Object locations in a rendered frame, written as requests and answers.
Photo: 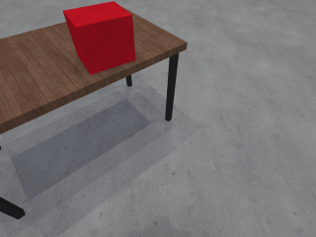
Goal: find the table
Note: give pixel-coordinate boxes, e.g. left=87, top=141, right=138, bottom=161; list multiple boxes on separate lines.
left=0, top=8, right=188, bottom=219

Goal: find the carton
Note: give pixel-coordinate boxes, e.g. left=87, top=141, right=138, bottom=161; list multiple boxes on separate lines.
left=63, top=1, right=136, bottom=75

